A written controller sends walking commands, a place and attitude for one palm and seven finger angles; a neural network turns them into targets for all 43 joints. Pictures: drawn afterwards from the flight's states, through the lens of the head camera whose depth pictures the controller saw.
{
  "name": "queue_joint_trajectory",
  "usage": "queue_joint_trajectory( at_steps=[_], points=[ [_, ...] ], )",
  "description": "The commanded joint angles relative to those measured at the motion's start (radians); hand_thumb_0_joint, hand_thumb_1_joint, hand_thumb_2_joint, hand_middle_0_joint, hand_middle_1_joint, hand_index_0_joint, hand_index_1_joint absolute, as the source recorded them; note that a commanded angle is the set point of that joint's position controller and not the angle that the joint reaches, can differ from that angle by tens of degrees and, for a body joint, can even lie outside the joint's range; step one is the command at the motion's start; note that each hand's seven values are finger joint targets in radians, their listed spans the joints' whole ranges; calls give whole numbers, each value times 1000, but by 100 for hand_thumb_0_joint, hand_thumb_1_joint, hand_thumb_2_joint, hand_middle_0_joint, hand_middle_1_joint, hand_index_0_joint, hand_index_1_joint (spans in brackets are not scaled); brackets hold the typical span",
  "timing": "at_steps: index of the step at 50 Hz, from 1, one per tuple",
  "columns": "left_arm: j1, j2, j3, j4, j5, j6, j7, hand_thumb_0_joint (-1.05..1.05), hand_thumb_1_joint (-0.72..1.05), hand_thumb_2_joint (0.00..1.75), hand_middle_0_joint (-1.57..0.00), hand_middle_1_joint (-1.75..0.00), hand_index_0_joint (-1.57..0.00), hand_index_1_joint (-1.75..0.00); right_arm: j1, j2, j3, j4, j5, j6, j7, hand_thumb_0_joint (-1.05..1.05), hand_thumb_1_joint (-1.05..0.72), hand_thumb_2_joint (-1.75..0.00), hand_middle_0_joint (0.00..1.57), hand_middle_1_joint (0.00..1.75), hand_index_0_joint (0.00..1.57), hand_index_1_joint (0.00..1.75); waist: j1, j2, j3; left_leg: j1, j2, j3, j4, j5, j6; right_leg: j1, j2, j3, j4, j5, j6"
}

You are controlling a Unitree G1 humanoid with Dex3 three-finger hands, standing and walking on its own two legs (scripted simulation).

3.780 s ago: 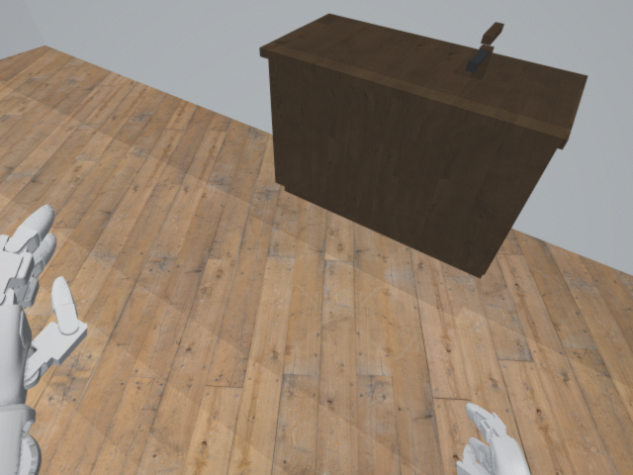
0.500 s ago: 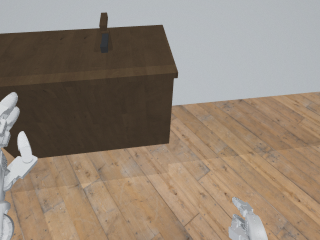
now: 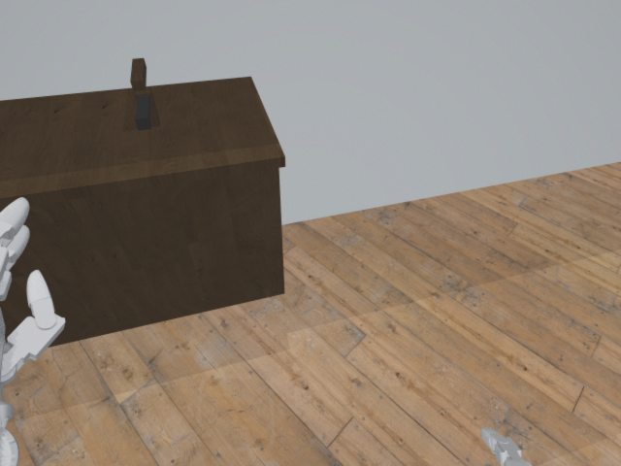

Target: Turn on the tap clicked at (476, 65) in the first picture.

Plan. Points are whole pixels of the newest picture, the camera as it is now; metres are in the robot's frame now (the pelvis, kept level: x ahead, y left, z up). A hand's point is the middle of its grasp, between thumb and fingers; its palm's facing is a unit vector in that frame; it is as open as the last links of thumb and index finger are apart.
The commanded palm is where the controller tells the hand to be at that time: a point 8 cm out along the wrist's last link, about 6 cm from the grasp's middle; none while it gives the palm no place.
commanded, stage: take the last steps up to it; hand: left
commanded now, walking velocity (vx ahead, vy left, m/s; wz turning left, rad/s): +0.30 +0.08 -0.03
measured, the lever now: (143, 121) +0.81 +0.41 +0.03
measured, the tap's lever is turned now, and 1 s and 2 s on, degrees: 0 0 0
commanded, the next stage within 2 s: come to a stop and stand still in 1.48 s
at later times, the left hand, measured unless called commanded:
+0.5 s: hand (89, 257) +0.29 +0.25 +0.17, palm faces +0.42 -0.82 -0.40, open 7.4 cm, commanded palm +0.24 +0.29 +0.18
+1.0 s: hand (138, 183) +0.42 +0.24 +0.17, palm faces +0.37 -0.82 -0.43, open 7.4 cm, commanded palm +0.36 +0.29 +0.18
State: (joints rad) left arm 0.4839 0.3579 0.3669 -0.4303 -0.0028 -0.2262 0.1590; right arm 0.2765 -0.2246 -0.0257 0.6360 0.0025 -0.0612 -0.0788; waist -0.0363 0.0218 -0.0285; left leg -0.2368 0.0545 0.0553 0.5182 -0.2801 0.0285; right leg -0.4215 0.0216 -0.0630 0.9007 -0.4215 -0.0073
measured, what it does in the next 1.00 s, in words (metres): walks ahead: right foot, then left foot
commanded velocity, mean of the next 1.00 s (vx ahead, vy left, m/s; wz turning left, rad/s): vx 0.30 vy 0.09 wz -0.01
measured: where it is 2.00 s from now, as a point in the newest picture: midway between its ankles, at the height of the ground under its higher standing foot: (294, 438)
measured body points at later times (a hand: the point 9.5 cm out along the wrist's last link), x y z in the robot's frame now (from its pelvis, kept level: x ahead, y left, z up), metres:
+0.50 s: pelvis +0.07 +0.01 -0.01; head +0.09 +0.02 +0.44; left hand +0.26 +0.29 +0.19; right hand +0.23 -0.24 -0.10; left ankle +0.11 +0.13 -0.74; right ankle +0.01 -0.12 -0.72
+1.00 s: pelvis +0.20 +0.01 +0.00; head +0.23 +0.01 +0.45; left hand +0.39 +0.28 +0.19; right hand +0.34 -0.24 -0.10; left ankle +0.25 +0.16 -0.72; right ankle +0.16 -0.09 -0.74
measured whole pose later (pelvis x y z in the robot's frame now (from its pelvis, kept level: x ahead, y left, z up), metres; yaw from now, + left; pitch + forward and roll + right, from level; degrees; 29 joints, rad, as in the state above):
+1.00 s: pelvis +0.20 +0.01 +0.00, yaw -1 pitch +1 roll +2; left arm 0.49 0.34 0.35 -0.52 -0.02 -0.25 0.16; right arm 0.21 -0.24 -0.02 0.63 0.00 -0.06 -0.06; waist 0.00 -0.02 0.07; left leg -0.41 0.08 0.12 0.68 -0.28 0.00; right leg -0.19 -0.08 -0.13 0.52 -0.33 -0.01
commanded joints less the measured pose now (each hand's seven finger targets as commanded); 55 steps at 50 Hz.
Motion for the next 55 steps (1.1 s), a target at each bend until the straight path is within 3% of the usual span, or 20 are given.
queue_joint_trajectory(
  at_steps=[1, 4, 5, 7, 8, 11, 13, 20, 21, 24, 27, 34, 35, 37, 38, 43, 50, 52, 53, 55],
  points=[
    [-97, 139, 48, -231, 7, -58, 11, 0, 90, 90, -20, -30, -20, -30, -129, -109, -22, -144, -1, -70, 3, 0, -90, -90, 20, 30, 20, 30, 19, 214, 43, -55, 193, -173, -247, -160, 123, 64, -21, -71, -190, -26, 20],
    [-143, 149, 53, -227, 13, -53, 14, 0, 90, 90, -20, -30, -20, -30, -136, -108, -21, -139, -5, -72, 1, 0, -90, -90, 20, 30, 20, 30, 27, 166, -2, -127, 151, -101, -98, -139, 74, 290, -27, -87, -460, 64, 11],
    [-151, 168, 68, -211, 16, -54, 17, 0, 90, 90, -20, -30, -20, -30, -137, -99, -20, -137, -5, -68, 3, 0, -90, -90, 20, 30, 20, 30, 26, 83, -20, -220, 122, -58, 19, -141, 50, 389, -96, 16, -504, 58, -27],
    [-176, 225, 115, -193, 0, -54, 23, 0, 90, 90, -20, -30, -20, -30, -159, -80, -20, -155, 0, -63, 10, 0, -90, -90, 20, 30, 20, 30, 44, -271, -11, -497, -26, 28, 478, -272, -21, 455, -437, 586, -680, -68, -206],
    [-190, 213, 104, -197, -6, -61, 17, 0, 90, 90, -20, -30, -20, -30, -160, -109, -44, -146, 0, -69, 17, 0, -90, -90, 20, 30, 20, 30, 43, -256, 7, -498, 9, -74, 599, -206, -34, 387, -464, 637, -725, -133, -236],
    [-107, 213, 131, -204, -10, -78, 7, 0, 90, 90, -20, -30, -20, -30, -159, -79, -17, -125, 1, -32, 22, 0, -90, -90, 20, 30, 20, 30, 31, -92, 15, -438, 68, -87, 575, -102, -46, 313, -393, 332, -663, 93, -204],
    [-74, 200, 132, -219, -10, -90, 11, 0, 90, 90, -20, -30, -20, -30, -172, -64, -9, -139, -2, -29, 17, 0, -90, -90, 20, 30, 20, 30, 30, -132, -2, -339, 71, -32, 394, -64, -41, 289, -343, 196, -625, 259, -169],
    [-108, 174, 102, -268, -16, -72, 30, 0, 90, 90, -20, -30, -20, -30, -137, -68, -28, -173, -7, -55, 1, 0, -90, -90, 20, 30, 20, 30, 35, -104, -45, 32, -21, 133, -46, 61, -19, 239, -231, 98, -467, 177, -95],
    [-113, 163, 88, -268, -17, -72, 27, 0, 90, 90, -20, -30, -20, -30, -120, -83, -38, -177, 3, -58, -5, 0, -90, -90, 20, 30, 20, 30, 23, -21, -51, 128, 10, 78, -87, 64, 0, 174, -197, 74, -348, 176, -66],
    [-128, 200, 113, -253, -20, -83, 25, 0, 90, 90, -20, -30, -20, -30, -137, -92, -32, -173, -2, -68, -1, 0, -90, -90, 20, 30, 20, 30, 8, 316, -70, 224, 353, -480, -261, 24, 220, -169, -60, 19, 224, -201, 5],
    [-92, 192, 112, -342, -20, -84, 15, 0, 90, 90, -20, -30, -20, -30, -146, -87, -38, -152, 10, -82, 10, 0, -90, -90, 20, 30, 20, 30, 29, 157, -45, 208, 311, -314, -188, 175, 220, -218, -117, 42, 160, -114, 21],
    [-15, 177, 133, -253, -27, -57, 19, 0, 90, 90, -20, -30, -20, -30, -149, -85, -22, -150, 6, -87, 11, 0, -90, -90, 20, 30, 20, 30, 39, 158, -73, -42, 191, -19, -58, 69, 80, 241, -40, -117, -360, 119, 21],
    [-34, 177, 134, -227, -22, -53, 19, 0, 90, 90, -20, -30, -20, -30, -149, -80, -23, -151, 9, -79, 8, 0, -90, -90, 20, 30, 20, 30, 42, 78, -80, -117, 154, 16, 63, 19, 56, 337, -65, -60, -438, 134, -1],
    [-69, 215, 155, -176, -27, -41, 20, 0, 90, 90, -20, -30, -20, -30, -174, -57, -15, -178, 11, -70, 13, 0, -90, -90, 20, 30, 20, 30, 53, -337, -60, -476, -34, 72, 550, -266, -20, 471, -424, 618, -634, 107, -191],
    [-118, 198, 137, -190, -35, -53, 10, 0, 90, 90, -20, -30, -20, -30, -160, -84, -35, -160, 5, -76, 24, 0, -90, -90, 20, 30, 20, 30, 47, -310, -37, -492, 3, -56, 669, -228, -32, 424, -459, 645, -675, 58, -219],
    [-95, 177, 112, -219, -11, -90, 5, 0, 90, 90, -20, -30, -20, -30, -179, -63, -7, -136, 0, -42, 21, 0, -90, -90, 20, 30, 20, 30, 31, -122, -10, -367, 67, -35, 486, -85, -44, 305, -349, 183, -580, 447, -160],
    [-70, 194, 132, -319, -18, -78, 37, 0, 90, 90, -20, -30, -20, -30, -140, -58, -27, -184, -9, -57, 10, 0, -90, -90, 20, 30, 20, 30, 41, -122, -90, -3, -36, 153, -37, 107, -28, 325, -245, 61, -433, 402, -92],
    [-90, 182, 119, -317, -22, -83, 34, 0, 90, 90, -20, -30, -20, -30, -117, -96, -47, -191, 4, -59, 1, 0, -90, -90, 20, 30, 20, 30, 13, 84, -103, 211, 86, -29, -110, 156, 42, 121, -155, 6, -162, 277, -28],
    [-126, 175, 114, -331, -28, -89, 32, 0, 90, 90, -20, -30, -20, -30, -118, -116, -53, -197, 10, -59, 7, 0, -90, -90, 20, 30, 20, 30, 13, 268, -118, 314, 267, -309, -150, 286, 130, -79, -54, -54, 62, -78, 15],
    [-112, 222, 146, -268, -29, -91, 22, 0, 90, 90, -20, -30, -20, -30, -144, -84, -35, -184, 0, -69, 8, 0, -90, -90, 20, 30, 20, 30, 15, 282, -65, 218, 368, -475, -232, 169, 243, -209, -90, 55, 293, -183, 6]
  ],
)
